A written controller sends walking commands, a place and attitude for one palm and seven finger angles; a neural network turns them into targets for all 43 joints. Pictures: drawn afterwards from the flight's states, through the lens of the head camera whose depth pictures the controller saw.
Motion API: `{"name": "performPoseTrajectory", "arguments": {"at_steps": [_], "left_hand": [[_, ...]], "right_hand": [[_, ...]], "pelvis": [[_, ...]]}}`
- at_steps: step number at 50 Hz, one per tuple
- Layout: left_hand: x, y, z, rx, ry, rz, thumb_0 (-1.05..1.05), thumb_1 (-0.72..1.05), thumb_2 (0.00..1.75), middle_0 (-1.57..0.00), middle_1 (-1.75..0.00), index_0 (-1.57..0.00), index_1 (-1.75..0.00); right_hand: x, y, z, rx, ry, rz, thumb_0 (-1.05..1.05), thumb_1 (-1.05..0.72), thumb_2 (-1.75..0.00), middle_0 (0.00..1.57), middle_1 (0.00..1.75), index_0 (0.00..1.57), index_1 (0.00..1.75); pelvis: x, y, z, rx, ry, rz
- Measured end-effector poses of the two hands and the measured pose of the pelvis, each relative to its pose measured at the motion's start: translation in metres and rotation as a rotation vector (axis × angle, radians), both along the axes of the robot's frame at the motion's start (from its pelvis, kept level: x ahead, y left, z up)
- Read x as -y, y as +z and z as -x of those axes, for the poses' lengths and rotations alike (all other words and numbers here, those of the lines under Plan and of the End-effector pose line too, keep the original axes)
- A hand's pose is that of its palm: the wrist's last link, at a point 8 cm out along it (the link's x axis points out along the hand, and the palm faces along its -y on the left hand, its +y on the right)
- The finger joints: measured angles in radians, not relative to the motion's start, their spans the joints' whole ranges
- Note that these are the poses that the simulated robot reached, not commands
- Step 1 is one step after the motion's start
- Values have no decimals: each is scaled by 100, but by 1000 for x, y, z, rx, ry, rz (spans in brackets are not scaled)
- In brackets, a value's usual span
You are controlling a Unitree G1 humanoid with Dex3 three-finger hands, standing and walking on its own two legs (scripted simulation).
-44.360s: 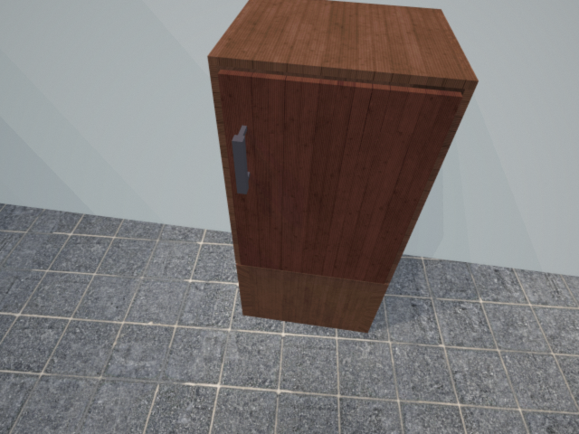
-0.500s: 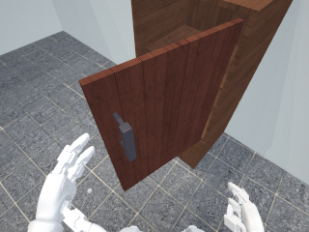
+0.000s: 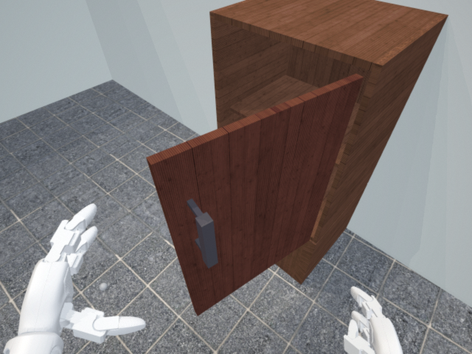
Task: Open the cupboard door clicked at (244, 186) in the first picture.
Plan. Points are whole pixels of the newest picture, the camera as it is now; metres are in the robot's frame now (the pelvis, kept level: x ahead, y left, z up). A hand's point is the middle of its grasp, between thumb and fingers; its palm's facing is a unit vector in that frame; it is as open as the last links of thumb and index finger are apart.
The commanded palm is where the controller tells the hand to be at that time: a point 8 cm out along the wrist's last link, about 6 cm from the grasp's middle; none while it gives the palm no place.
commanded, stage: draw the hand back to the body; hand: left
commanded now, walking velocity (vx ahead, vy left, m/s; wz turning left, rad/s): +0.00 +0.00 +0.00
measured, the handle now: (201, 234) +0.31 +0.10 +0.05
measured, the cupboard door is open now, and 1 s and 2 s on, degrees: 77 77 77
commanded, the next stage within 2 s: step back with the hand held close in 0.92 s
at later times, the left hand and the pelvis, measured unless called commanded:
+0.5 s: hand (54, 238) +0.21 +0.25 +0.18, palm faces +0.41 -0.82 -0.40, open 9.6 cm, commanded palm +0.16 +0.29 +0.20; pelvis +0.02 +0.00 +0.03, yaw -1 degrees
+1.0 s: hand (51, 239) +0.20 +0.24 +0.19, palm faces +0.44 -0.81 -0.39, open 7.4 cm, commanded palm +0.15 +0.28 +0.20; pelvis +0.01 -0.01 +0.03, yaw -1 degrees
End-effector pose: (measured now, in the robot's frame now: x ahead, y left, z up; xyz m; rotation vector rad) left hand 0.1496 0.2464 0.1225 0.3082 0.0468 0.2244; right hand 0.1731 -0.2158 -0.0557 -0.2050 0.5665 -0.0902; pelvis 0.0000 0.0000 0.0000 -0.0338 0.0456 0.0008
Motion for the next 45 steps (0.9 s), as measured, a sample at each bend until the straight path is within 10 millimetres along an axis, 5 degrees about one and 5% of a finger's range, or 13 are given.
{"name": "performPoseTrajectory", "arguments": {"at_steps": [29,45], "left_hand": [[-42,83,-16,200,183,-191,1,66,80,-20,-30,-20,-30],[-34,75,-12,174,178,-164,2,88,90,-21,-30,-21,-30]], "right_hand": [[7,15,-21,-65,32,2,1,-90,-90,21,30,20,30],[16,10,-8,-96,7,0,1,-90,-90,21,30,20,30]], "pelvis": [[6,30,-16,118,-15,-15],[11,31,-11,131,-21,-16]]}}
